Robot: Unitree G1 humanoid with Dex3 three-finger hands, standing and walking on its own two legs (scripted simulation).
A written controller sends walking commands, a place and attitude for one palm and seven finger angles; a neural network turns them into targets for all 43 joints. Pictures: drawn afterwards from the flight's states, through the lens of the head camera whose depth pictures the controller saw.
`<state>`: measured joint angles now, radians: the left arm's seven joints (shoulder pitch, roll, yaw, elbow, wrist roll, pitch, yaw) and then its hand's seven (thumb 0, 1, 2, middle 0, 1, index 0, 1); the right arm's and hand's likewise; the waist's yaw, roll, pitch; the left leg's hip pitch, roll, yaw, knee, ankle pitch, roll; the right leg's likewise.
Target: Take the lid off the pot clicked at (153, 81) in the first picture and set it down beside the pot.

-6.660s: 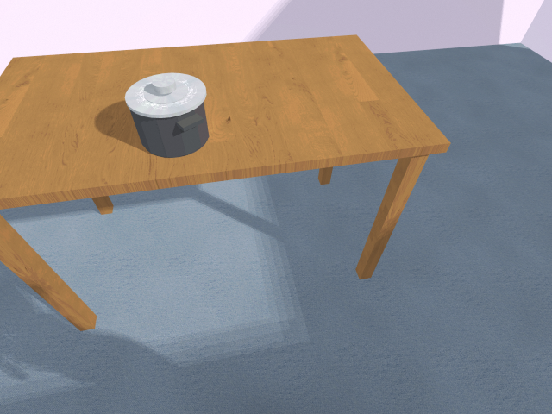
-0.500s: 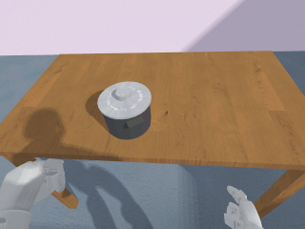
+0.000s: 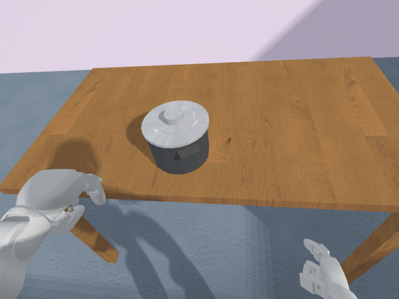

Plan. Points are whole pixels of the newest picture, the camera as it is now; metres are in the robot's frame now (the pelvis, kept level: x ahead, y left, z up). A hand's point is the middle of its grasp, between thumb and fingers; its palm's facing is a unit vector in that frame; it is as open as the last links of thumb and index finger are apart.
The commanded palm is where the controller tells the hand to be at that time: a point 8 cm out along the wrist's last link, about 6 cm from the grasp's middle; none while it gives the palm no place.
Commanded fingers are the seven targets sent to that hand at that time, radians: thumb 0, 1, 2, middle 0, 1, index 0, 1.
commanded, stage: reach forward and open the fingers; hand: left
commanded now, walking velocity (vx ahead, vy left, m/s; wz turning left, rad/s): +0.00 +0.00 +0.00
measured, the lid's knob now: (173, 115) +0.51 +0.13 +0.09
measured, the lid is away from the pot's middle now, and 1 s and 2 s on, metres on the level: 0.00 0.00 0.00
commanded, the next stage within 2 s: move the open hand above the knob in 0.46 s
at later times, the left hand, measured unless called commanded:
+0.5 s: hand (72, 175) +0.27 +0.26 +0.16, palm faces -0.10 -0.02 -0.99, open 10.0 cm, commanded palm +0.26 +0.25 +0.22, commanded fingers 0.00 -0.32 1.49 -0.84 -0.08 -0.84 -0.08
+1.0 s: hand (106, 149) +0.33 +0.21 +0.16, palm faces -0.19 -0.02 -0.98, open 10.1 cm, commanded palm +0.32 +0.21 +0.23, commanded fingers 0.00 -0.32 1.49 -0.84 -0.08 -0.84 -0.08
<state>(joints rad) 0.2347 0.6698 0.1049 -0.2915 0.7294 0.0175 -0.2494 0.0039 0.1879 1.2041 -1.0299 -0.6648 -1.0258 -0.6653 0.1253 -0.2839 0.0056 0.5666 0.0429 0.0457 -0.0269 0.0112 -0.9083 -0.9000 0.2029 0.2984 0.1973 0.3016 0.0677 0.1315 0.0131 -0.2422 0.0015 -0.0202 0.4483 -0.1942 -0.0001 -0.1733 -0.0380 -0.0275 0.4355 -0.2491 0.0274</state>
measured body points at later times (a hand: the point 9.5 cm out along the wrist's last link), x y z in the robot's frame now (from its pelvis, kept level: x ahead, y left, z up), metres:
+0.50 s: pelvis -0.02 +0.01 +0.00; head -0.02 -0.04 +0.45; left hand +0.27 +0.25 +0.21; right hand +0.20 -0.20 -0.09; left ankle +0.03 +0.12 -0.74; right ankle -0.01 -0.14 -0.74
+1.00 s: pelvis -0.02 -0.01 +0.00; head -0.01 -0.06 +0.44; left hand +0.34 +0.21 +0.21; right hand +0.18 -0.24 -0.11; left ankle +0.03 +0.12 -0.74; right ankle -0.01 -0.14 -0.74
